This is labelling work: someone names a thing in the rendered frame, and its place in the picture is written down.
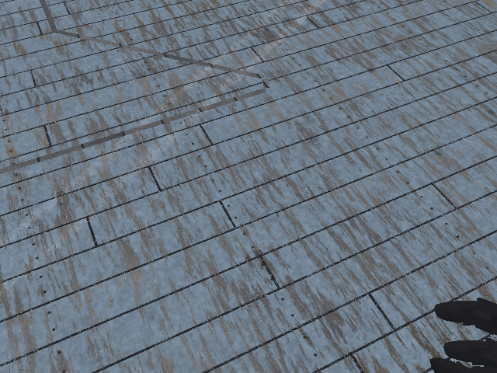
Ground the right robot hand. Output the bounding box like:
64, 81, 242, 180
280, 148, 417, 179
430, 298, 497, 373

